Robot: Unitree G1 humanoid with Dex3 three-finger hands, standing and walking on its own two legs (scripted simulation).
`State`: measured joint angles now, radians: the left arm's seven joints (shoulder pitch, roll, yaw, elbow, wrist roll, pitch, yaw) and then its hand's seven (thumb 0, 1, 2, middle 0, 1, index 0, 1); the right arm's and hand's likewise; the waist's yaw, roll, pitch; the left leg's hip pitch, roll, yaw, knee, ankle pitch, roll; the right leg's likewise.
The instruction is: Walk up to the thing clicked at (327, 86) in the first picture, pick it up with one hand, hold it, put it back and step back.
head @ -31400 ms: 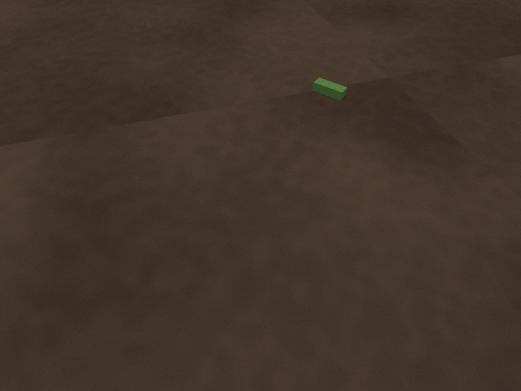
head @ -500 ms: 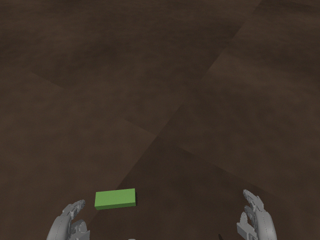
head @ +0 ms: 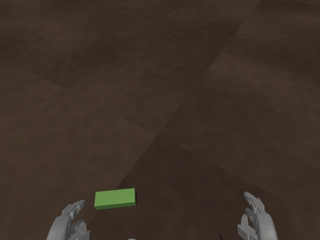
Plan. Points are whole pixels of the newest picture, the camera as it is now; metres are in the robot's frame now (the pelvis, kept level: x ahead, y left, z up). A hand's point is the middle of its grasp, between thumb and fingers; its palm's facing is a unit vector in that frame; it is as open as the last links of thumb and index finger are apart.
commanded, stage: home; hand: left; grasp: from above
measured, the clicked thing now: (115, 198) +0.47 +0.24 -0.68
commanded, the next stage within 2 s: stand in 0.44 s
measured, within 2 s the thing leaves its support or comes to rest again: neither
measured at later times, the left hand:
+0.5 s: hand (88, 234) +0.17 +0.18 -0.05, palm faces +0.05 -0.98 -0.19, open 7.4 cm
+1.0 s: hand out of the picture +0.05 +0.24 -0.11, palm faces +0.05 -0.95 -0.31, open 7.4 cm
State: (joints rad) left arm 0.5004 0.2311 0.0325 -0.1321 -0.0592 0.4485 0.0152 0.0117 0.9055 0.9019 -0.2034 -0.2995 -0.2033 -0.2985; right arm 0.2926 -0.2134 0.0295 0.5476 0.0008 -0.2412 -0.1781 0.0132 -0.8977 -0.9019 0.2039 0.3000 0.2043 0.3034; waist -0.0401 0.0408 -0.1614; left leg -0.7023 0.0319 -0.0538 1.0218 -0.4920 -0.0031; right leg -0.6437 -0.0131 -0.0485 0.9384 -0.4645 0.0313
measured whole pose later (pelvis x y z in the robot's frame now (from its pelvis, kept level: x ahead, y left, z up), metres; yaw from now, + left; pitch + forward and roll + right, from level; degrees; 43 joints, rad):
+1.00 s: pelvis -0.01 +0.01 +0.05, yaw +0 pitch -3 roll -1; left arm 0.23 0.29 0.05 0.95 0.03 0.03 0.03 0.01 0.91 0.90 -0.21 -0.30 -0.21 -0.30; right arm 0.19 -0.28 -0.05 0.99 -0.05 0.00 -0.01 0.01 -0.90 -0.90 0.20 0.30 0.20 0.30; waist 0.02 -0.01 0.05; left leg -0.26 -0.01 -0.01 0.60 -0.30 0.02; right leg -0.23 -0.06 -0.02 0.57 -0.29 0.05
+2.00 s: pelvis +0.00 -0.01 +0.07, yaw +0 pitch -4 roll +0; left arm 0.13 0.29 0.03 1.14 0.01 0.00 0.01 0.00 0.90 0.90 -0.21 -0.30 -0.21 -0.30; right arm 0.14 -0.31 -0.02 1.14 -0.02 0.00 -0.01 0.00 -0.90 -0.90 0.20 0.30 0.20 0.30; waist 0.00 0.01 0.06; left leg -0.11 0.01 -0.01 0.35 -0.18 -0.01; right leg -0.10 -0.03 -0.02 0.35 -0.19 0.02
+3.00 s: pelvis +0.00 -0.02 +0.07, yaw -1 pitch -3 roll +0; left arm 0.11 0.33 0.02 1.13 0.01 -0.01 0.00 0.01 0.90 0.90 -0.21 -0.30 -0.21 -0.30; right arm 0.12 -0.33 -0.01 1.14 -0.02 -0.01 0.00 0.00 -0.90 -0.90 0.20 0.30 0.20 0.30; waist 0.00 0.01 0.05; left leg -0.10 0.02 0.00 0.32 -0.17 -0.03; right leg -0.10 -0.02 -0.02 0.34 -0.19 0.01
